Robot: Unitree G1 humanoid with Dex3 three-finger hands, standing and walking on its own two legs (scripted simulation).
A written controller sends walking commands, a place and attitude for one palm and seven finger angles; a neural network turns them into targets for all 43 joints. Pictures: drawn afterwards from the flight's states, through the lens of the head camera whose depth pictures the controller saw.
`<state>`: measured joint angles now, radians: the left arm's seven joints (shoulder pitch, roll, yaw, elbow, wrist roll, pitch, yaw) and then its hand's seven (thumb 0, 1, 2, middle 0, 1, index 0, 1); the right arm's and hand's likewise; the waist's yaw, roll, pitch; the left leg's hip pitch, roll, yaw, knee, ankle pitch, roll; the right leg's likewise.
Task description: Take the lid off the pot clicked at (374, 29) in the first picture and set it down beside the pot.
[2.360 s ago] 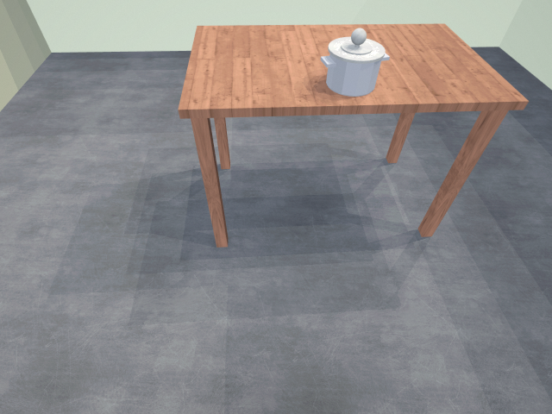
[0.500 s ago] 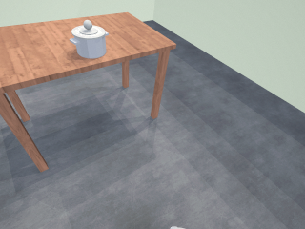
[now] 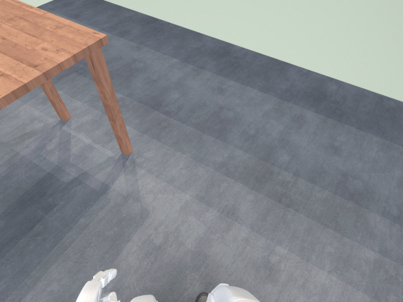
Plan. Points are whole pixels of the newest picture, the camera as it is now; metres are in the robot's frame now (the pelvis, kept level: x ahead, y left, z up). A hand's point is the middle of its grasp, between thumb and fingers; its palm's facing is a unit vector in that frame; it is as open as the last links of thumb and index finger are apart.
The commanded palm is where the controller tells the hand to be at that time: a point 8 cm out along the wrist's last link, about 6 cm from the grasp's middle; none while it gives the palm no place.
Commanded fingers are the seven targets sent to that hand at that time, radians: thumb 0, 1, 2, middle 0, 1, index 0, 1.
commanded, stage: walk to a spot facing it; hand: left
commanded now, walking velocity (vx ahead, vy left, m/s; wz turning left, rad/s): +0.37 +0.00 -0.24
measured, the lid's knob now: out of the picture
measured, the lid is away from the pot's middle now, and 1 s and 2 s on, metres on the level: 0.00 0.00 0.00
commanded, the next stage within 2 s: turn to face it in 0.50 s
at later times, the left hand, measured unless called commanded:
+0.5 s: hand out of the picture +0.10 +0.17 -0.13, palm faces +0.06 -0.98 -0.19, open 7.4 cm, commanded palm none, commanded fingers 0.00 0.90 0.90 -0.20 -0.30 -0.20 -0.30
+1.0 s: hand (136, 160) +0.50 +0.19 -0.13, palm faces -0.03 -0.98 -0.20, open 7.3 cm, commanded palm none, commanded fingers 0.00 0.90 0.90 -0.20 -0.30 -0.20 -0.30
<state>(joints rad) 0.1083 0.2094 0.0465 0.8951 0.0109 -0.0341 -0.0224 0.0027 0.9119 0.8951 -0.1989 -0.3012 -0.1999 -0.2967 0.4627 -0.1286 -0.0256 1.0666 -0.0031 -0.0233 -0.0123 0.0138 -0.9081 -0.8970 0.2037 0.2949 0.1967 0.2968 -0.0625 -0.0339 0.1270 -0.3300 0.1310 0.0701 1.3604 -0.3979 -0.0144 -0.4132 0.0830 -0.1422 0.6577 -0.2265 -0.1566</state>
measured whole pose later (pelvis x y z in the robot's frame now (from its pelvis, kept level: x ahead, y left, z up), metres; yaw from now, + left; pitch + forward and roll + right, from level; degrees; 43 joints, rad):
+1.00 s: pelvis +0.36 +0.02 +0.02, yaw -3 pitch +0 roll +0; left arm 0.12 0.18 0.06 0.93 0.02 0.01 0.02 0.00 0.92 0.90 -0.20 -0.30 -0.20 -0.30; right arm 0.36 -0.18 -0.06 1.04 -0.02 0.01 -0.02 0.00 -0.93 -0.90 0.20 0.29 0.20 0.30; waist -0.05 -0.01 0.02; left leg -0.24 -0.03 0.01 0.51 -0.28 0.04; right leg -0.39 -0.04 -0.03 0.73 -0.34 0.07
